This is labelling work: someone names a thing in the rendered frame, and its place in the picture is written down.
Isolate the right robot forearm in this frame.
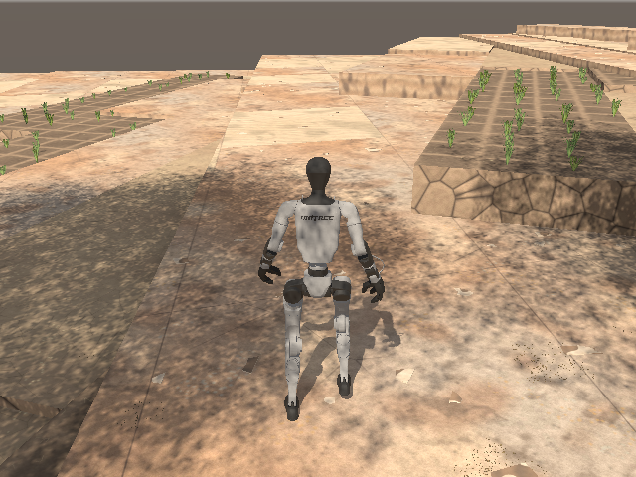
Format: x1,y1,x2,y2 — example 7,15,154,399
358,241,381,283

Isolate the left robot hand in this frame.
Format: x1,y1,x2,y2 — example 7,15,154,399
258,266,281,284

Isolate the right robot hand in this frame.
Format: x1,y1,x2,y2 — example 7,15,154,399
362,278,385,303

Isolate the left robot thigh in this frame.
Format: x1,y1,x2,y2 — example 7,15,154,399
283,278,304,356

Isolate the right robot foot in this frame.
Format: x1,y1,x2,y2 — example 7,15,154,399
337,374,351,396

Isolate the robot right upper arm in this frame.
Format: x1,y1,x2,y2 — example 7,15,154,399
339,201,367,257

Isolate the left robot forearm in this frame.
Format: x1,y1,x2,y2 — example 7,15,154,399
260,237,277,269

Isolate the robot left upper arm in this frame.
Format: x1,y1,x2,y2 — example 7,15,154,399
267,200,298,253

